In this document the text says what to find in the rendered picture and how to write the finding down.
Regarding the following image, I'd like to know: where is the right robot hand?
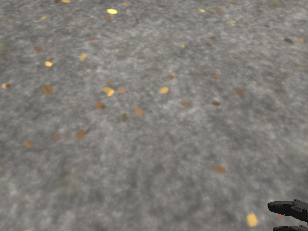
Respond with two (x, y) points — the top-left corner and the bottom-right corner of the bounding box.
(268, 199), (308, 231)

